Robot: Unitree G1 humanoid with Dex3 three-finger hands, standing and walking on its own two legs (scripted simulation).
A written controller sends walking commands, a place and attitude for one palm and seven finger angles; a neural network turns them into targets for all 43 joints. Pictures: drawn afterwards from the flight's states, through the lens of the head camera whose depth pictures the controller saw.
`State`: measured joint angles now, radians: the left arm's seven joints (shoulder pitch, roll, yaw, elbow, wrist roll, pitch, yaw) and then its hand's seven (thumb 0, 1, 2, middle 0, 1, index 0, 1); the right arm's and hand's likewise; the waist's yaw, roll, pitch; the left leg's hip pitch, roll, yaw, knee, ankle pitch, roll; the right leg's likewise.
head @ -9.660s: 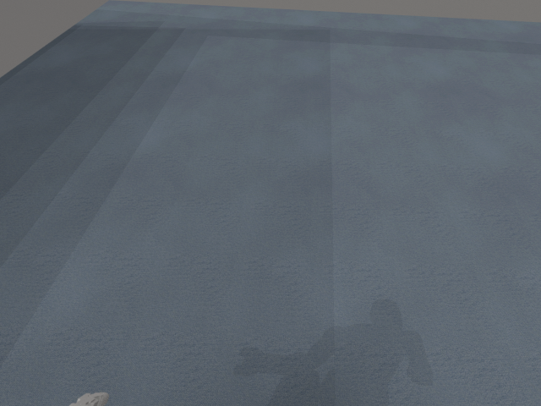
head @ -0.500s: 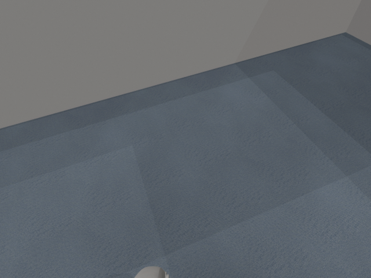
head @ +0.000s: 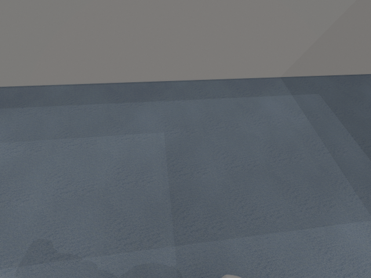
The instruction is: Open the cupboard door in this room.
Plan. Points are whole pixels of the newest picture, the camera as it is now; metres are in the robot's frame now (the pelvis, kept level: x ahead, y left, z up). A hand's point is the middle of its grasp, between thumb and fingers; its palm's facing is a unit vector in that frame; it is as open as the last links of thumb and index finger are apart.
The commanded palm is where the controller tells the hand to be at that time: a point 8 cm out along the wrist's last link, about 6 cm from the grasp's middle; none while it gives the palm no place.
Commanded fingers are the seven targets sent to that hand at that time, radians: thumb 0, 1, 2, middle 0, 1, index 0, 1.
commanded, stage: turn or walk to find it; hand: left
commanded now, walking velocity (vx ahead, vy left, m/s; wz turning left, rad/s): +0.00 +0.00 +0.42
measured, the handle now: out of the picture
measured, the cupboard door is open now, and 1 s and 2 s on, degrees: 0 0 0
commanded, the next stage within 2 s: none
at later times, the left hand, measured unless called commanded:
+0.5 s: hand out of the picture -0.01 +0.16 -0.16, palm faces +0.24 -0.94 -0.25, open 7.3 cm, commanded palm none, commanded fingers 0.00 0.90 0.90 -0.20 -0.30 -0.20 -0.30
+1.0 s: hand out of the picture -0.06 +0.22 -0.16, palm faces +0.44 -0.86 -0.26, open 7.3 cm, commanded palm none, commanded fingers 0.00 0.90 0.90 -0.20 -0.30 -0.20 -0.30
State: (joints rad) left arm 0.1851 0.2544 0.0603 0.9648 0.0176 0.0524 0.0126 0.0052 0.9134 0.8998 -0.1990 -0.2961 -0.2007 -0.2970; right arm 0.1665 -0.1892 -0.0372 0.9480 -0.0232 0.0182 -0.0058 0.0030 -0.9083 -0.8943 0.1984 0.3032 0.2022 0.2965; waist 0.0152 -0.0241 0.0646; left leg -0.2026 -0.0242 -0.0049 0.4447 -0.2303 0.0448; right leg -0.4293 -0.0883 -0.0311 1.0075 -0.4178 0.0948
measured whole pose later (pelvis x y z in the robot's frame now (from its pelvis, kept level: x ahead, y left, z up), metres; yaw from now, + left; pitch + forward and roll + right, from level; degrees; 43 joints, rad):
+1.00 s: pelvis -0.06 -0.01 +0.00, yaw +25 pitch +0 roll +0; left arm 0.16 0.24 0.06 0.94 0.02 0.05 0.01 0.00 0.91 0.90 -0.20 -0.30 -0.20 -0.30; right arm 0.18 -0.19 -0.05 0.94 -0.03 0.03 0.00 0.00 -0.91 -0.89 0.20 0.30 0.20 0.30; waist -0.01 0.00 0.07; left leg -0.25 -0.04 -0.04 0.44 -0.19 0.03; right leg -0.39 -0.07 -0.02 0.90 -0.44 0.08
